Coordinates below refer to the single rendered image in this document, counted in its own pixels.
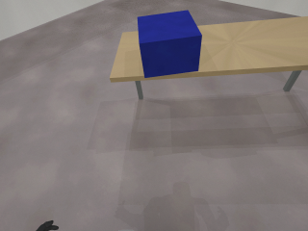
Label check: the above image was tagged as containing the carton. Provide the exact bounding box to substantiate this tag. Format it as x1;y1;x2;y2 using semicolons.
137;10;202;78

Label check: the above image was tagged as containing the robot left hand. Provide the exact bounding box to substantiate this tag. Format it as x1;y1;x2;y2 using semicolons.
36;220;59;231

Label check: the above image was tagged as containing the table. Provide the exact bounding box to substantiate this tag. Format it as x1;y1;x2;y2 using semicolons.
110;16;308;100

